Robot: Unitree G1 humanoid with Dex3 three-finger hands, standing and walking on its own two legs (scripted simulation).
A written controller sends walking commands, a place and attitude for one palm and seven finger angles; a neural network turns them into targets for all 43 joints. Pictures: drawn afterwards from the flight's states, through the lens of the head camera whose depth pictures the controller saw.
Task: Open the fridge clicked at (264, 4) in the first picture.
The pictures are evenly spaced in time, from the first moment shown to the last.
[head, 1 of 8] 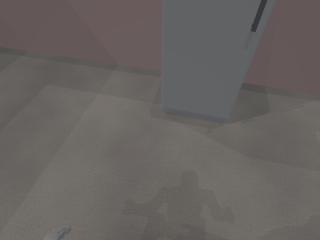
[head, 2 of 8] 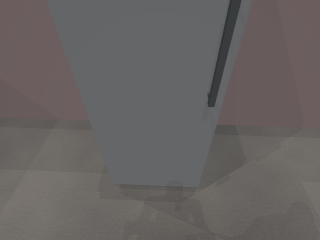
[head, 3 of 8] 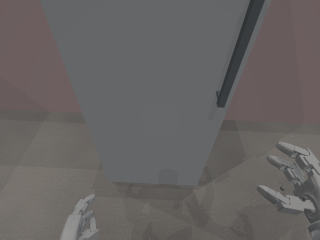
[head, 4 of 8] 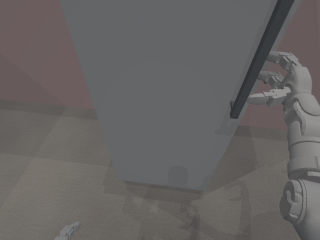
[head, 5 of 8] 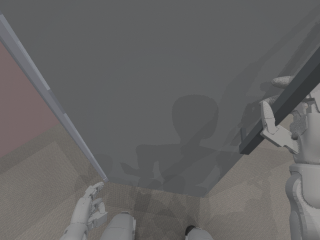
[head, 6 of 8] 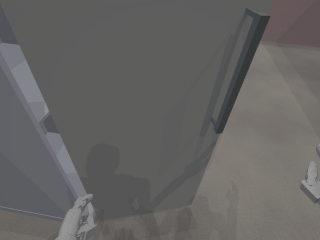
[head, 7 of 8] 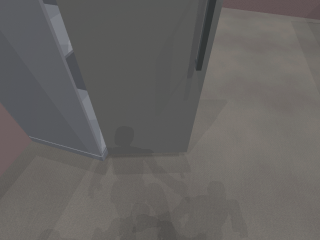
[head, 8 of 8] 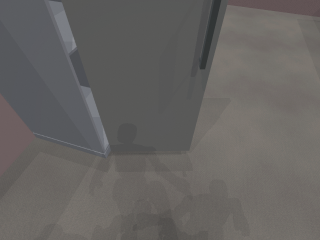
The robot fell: no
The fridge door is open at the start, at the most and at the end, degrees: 0 80 71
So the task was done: yes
